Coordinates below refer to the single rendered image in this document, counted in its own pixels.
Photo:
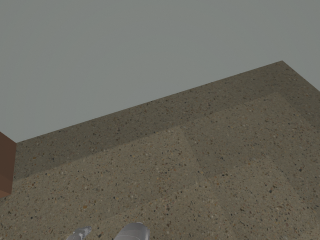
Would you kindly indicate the cupboard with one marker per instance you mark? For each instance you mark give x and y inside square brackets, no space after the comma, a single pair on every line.
[7,164]

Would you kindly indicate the left robot hand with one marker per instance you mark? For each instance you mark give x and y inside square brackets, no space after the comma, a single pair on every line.
[80,233]

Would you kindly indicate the left robot thigh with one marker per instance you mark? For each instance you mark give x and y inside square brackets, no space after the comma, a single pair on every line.
[134,231]

